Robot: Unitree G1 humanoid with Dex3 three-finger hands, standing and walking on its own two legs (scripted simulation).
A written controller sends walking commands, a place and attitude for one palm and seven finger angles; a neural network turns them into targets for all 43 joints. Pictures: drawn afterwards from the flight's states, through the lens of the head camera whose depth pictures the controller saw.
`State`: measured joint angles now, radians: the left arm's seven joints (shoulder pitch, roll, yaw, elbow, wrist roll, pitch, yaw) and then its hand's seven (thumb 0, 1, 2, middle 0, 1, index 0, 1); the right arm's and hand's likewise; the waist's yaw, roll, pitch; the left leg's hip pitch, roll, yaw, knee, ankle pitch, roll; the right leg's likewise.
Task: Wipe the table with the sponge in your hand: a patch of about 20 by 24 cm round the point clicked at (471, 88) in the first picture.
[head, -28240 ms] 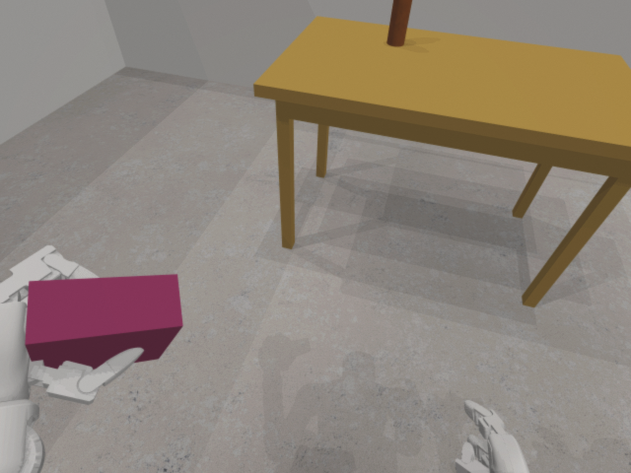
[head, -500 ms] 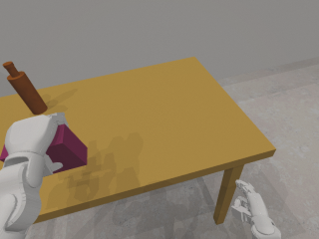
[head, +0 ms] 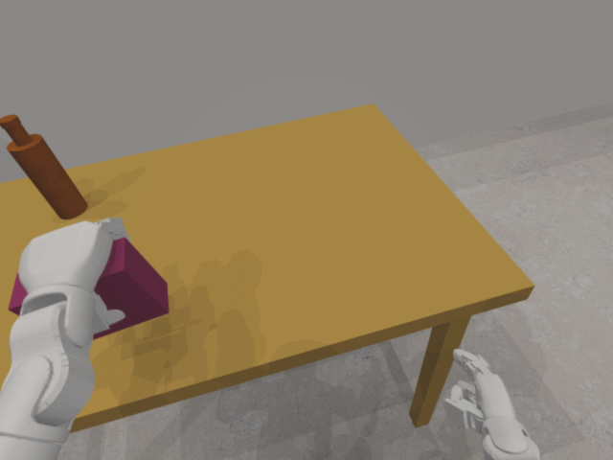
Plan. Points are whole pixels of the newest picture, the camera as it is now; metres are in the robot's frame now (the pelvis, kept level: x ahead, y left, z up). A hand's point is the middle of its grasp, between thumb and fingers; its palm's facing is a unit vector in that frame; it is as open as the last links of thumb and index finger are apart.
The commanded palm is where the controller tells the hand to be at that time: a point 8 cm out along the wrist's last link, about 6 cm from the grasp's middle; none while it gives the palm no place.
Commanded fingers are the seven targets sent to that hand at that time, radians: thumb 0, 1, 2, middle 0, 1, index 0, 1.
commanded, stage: move the sponge above the wiping area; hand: left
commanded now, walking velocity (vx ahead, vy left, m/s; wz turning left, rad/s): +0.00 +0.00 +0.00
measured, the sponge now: (106, 301) +0.24 +0.31 +0.10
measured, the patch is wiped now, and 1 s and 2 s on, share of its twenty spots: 0.00 0.00 0.00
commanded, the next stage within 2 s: none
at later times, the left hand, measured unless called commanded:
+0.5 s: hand (123, 285) +0.26 +0.30 +0.11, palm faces -0.01 -0.07 -1.00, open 9.2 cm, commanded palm +0.24 +0.29 +0.18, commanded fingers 0.00 0.10 1.30 -1.20 -1.60 -1.20 -1.60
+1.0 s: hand (135, 289) +0.28 +0.30 +0.09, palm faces -0.07 -0.07 -1.00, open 9.2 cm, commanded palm +0.26 +0.30 +0.17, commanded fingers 0.00 0.10 1.30 -1.20 -1.60 -1.20 -1.60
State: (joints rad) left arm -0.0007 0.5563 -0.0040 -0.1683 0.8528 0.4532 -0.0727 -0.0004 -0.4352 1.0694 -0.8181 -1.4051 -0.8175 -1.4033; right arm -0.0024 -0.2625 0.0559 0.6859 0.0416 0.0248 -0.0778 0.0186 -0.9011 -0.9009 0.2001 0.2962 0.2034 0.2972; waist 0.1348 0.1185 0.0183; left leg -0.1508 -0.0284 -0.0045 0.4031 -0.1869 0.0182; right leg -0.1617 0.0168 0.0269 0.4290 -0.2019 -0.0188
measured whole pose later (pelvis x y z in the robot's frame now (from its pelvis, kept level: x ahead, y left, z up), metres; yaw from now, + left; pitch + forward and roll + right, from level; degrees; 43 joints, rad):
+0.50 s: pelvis +0.01 +0.00 +0.00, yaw +1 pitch -3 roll +0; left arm -0.05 0.52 -0.08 -0.06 0.90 0.45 -0.10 0.00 -0.44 1.07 -0.82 -1.41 -0.82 -1.40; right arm -0.01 -0.27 0.06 0.68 0.04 0.04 -0.08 0.02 -0.90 -0.90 0.20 0.30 0.20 0.30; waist 0.13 0.12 0.02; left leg -0.16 -0.04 -0.02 0.39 -0.18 0.02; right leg -0.16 0.01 0.02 0.42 -0.20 -0.02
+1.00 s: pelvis +0.01 +0.00 +0.00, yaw +1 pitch -2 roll +0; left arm -0.06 0.53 -0.07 0.02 0.90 0.29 -0.08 0.00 -0.44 1.07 -0.82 -1.40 -0.82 -1.40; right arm 0.04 -0.27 0.03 0.70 0.04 0.01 -0.11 0.02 -0.90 -0.90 0.20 0.30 0.20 0.30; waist 0.12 0.10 0.02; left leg -0.17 -0.03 -0.03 0.41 -0.20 0.02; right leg -0.17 0.02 0.01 0.41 -0.21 -0.02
